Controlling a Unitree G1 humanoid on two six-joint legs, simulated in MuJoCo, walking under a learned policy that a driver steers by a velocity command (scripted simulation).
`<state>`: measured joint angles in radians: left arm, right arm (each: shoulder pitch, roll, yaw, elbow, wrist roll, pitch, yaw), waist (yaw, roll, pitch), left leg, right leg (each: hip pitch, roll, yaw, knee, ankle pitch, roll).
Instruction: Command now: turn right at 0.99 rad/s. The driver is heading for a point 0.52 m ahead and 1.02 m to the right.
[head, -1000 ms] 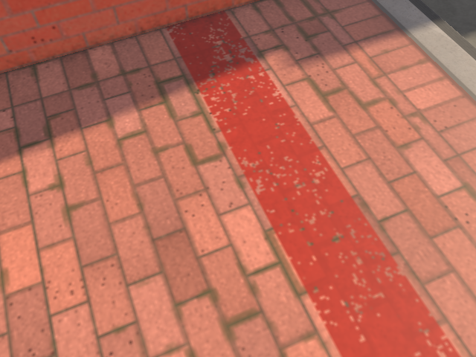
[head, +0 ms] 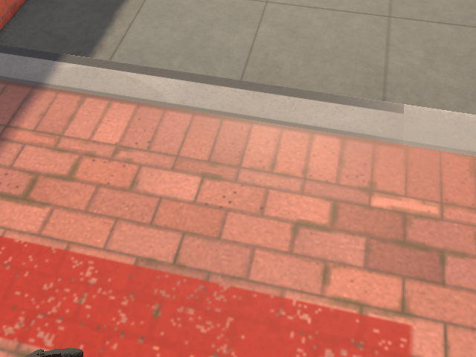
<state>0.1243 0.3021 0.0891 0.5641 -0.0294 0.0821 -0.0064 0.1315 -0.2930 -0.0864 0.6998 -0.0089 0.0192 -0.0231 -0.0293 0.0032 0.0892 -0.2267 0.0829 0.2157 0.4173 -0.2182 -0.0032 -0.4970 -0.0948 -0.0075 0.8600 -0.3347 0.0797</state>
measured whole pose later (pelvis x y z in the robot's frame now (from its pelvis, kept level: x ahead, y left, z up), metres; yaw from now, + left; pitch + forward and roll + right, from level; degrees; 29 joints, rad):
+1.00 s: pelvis +0.26 -0.24 -0.05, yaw -58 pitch +3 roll -1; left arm -0.01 0.31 0.02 0.59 0.04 0.00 -0.09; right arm 0.60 -0.26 -0.03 0.91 -0.04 -0.04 -0.02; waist -0.07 -0.04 0.05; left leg 0.22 0.12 0.32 0.54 -0.42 -0.08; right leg -0.59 0.08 -0.15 0.74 -0.28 -0.20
